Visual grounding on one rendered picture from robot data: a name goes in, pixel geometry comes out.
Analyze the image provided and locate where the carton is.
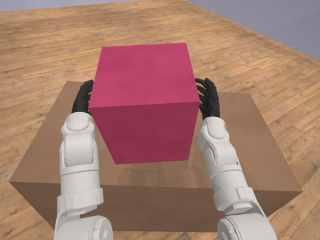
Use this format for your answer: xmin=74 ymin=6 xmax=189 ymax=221
xmin=88 ymin=42 xmax=200 ymax=165

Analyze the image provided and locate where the robot left upper arm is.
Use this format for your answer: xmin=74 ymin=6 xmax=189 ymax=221
xmin=54 ymin=215 xmax=113 ymax=240

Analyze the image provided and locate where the left robot hand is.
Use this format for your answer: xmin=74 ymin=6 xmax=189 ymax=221
xmin=71 ymin=79 xmax=94 ymax=116

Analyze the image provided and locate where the robot left forearm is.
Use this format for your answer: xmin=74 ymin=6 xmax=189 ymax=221
xmin=53 ymin=112 xmax=104 ymax=240

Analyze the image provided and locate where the pedestal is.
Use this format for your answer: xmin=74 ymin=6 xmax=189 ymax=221
xmin=9 ymin=81 xmax=303 ymax=233

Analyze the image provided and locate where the robot right forearm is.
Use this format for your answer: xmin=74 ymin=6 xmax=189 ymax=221
xmin=197 ymin=116 xmax=277 ymax=240

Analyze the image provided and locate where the right robot hand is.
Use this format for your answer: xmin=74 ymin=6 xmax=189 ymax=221
xmin=195 ymin=78 xmax=220 ymax=120

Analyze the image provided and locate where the robot right upper arm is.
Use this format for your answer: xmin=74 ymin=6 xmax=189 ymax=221
xmin=217 ymin=213 xmax=277 ymax=240

